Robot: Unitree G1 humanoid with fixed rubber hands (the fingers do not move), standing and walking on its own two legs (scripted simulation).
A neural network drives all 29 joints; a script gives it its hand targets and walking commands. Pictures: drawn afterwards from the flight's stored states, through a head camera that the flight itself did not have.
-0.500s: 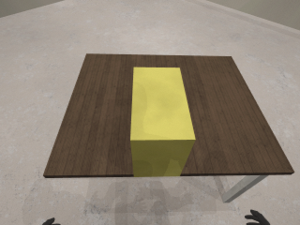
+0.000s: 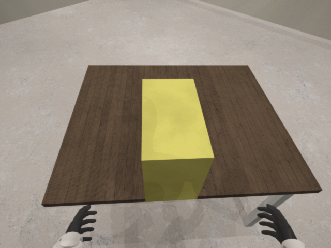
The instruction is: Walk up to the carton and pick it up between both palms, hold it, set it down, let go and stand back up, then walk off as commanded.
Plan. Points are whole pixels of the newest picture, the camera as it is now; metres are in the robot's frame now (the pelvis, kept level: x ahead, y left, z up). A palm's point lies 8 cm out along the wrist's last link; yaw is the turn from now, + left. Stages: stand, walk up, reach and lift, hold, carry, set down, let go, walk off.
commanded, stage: reach and lift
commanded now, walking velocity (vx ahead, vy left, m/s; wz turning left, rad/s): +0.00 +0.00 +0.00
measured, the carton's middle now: (169, 139) +0.45 -0.02 -0.06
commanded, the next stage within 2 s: none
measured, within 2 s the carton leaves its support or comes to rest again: neither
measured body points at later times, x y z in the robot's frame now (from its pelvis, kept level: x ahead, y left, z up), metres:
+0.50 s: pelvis +0.00 -0.01 +0.01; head +0.00 +0.00 +0.46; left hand +0.17 +0.20 -0.06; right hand +0.17 -0.24 -0.06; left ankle -0.02 +0.12 -0.73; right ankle -0.02 -0.13 -0.73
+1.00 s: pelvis +0.00 -0.01 +0.01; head -0.02 +0.00 +0.46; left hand +0.19 +0.17 -0.04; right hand +0.17 -0.22 -0.04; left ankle -0.02 +0.12 -0.73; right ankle -0.02 -0.13 -0.73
